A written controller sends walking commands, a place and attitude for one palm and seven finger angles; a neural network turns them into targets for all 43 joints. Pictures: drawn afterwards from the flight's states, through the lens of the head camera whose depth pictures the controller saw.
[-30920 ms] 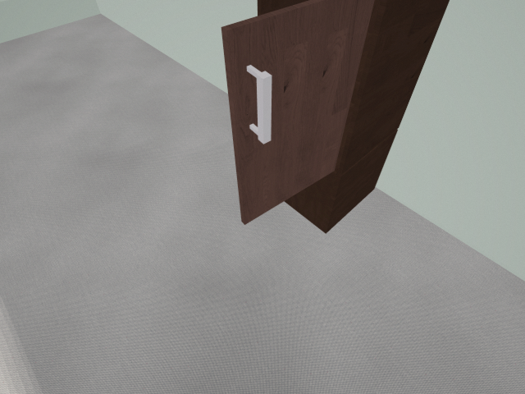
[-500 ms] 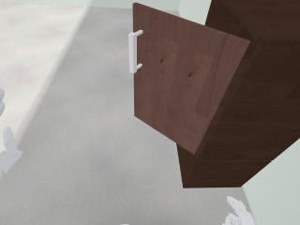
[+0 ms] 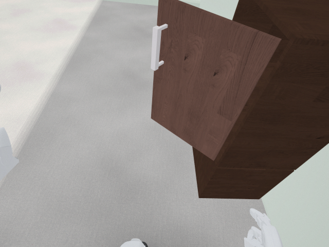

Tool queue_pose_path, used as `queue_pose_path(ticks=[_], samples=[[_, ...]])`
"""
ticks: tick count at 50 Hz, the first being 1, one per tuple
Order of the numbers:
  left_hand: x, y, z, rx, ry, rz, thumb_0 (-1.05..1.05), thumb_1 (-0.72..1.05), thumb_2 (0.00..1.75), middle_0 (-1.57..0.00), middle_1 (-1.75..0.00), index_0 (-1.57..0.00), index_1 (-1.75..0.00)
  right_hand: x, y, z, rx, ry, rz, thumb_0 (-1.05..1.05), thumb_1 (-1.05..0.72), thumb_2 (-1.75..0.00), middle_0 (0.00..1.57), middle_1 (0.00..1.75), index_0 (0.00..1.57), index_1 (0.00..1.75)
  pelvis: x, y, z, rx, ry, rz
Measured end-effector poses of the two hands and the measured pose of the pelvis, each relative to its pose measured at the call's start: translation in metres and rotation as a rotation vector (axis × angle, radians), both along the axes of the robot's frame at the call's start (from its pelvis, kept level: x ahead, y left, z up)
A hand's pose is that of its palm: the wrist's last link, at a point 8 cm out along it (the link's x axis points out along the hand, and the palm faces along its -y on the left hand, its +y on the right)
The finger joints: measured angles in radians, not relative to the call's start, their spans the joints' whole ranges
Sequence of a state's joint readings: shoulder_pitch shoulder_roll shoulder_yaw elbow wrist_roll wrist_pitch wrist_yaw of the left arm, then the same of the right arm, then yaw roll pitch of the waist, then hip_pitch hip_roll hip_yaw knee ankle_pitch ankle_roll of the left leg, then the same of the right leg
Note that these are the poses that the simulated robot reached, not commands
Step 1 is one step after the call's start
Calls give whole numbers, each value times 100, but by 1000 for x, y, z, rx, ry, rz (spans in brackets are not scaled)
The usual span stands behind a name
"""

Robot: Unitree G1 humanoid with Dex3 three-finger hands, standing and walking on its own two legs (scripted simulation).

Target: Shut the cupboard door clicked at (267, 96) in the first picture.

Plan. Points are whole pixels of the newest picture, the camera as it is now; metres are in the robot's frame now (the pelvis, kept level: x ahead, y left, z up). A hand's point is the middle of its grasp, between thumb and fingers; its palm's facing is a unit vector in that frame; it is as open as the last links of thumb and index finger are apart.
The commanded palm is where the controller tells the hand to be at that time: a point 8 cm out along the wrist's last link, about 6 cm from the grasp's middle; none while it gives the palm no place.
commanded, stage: step back with the hand held close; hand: left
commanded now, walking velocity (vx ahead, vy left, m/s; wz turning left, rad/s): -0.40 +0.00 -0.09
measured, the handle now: (159, 47) +0.75 +0.06 +0.11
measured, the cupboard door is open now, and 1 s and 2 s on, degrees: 51 51 51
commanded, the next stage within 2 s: stop stepping back and stand still in 0.16 s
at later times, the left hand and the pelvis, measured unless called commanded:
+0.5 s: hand out of the picture +0.14 +0.28 +0.19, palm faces +0.33 -0.85 -0.41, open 7.4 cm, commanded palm +0.09 +0.32 +0.19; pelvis -0.08 +0.03 -0.01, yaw -5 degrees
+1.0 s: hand out of the picture +0.04 +0.40 +0.19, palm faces +0.48 -0.82 -0.31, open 7.4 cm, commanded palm -0.03 +0.42 +0.19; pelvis -0.18 +0.13 +0.01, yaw -3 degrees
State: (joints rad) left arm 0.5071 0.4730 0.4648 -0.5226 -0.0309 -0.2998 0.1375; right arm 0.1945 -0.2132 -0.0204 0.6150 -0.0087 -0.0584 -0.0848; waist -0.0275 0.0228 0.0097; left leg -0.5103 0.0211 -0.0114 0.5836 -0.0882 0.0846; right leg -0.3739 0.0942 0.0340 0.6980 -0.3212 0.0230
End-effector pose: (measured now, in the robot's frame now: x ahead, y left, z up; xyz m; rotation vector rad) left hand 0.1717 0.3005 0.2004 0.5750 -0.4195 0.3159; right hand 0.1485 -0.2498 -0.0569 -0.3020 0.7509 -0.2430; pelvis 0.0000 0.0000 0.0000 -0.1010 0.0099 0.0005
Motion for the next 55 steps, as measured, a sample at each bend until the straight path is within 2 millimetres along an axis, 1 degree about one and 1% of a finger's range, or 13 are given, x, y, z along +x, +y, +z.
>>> queue_pose_path(ticks=[5,11,14,17,23,28,32,37,41,44,47,51,55], samples=[[-18,15,3,-43,9,32,1,89,90,-21,-30,-21,-31,-9,18,7,28,-3,38,1,-91,-90,20,30,20,30,-12,3,9,-23,39,-13],[-36,-7,-4,-75,-5,-53,1,89,90,-21,-30,-20,-30,-21,31,3,53,-41,90,1,-91,-90,21,30,20,30,-44,1,1,33,68,-104],[-37,-19,-3,-90,-28,-127,1,89,90,-21,-30,-21,-31,-42,31,-2,57,-37,57,1,-91,-90,21,30,21,30,-63,5,0,8,32,-100],[-44,-22,3,-63,-48,-182,1,89,90,-21,-30,-21,-31,-70,27,-2,52,-38,-8,1,-91,-90,21,30,21,30,-70,8,-2,9,1,-90],[-66,7,1,-29,-10,-134,1,89,90,-22,-30,-21,-31,-127,15,-7,-2,8,-113,1,-91,-90,21,30,21,30,-74,21,-7,6,-42,-73],[-76,37,-8,-106,-77,-69,1,89,90,-22,-30,-21,-31,-163,16,-18,-61,64,-156,1,-91,-90,20,30,20,30,-82,41,-16,-12,-81,-91],[-86,45,-3,-166,-107,-72,1,89,90,-21,-30,-21,-31,-179,38,-14,-21,51,-122,2,-91,-90,20,30,20,30,-114,50,-11,-17,-91,-43],[-151,47,10,-10,-97,-127,1,89,90,-21,-30,-21,-30,-185,69,-17,52,-5,-49,1,-91,-90,20,30,20,30,-145,64,-18,52,-65,-53],[-181,84,13,-29,-136,-20,1,89,90,-22,-30,-21,-31,-190,99,-15,41,50,-5,1,-91,-90,20,30,20,30,-149,84,-8,49,-28,-46],[-184,119,5,-107,-166,99,1,89,90,-22,-30,-21,-31,-186,119,-17,15,28,42,1,-91,-90,21,30,20,30,-160,106,-11,48,-15,-20],[-177,138,-2,-169,-102,144,1,89,90,-21,-30,-21,-31,-185,143,-11,58,-9,52,2,-91,-90,20,30,20,30,-175,120,-2,60,-45,-35],[-171,128,-2,-169,5,55,1,90,90,-20,-30,-20,-30,-191,169,8,120,-36,60,1,-91,-90,21,30,20,30,-181,127,15,49,-46,-54],[-170,111,5,-122,66,-51,1,89,90,-21,-30,-20,-30,-198,176,19,127,-22,41,1,-90,-90,21,30,21,30,-180,130,26,32,-32,-76]])
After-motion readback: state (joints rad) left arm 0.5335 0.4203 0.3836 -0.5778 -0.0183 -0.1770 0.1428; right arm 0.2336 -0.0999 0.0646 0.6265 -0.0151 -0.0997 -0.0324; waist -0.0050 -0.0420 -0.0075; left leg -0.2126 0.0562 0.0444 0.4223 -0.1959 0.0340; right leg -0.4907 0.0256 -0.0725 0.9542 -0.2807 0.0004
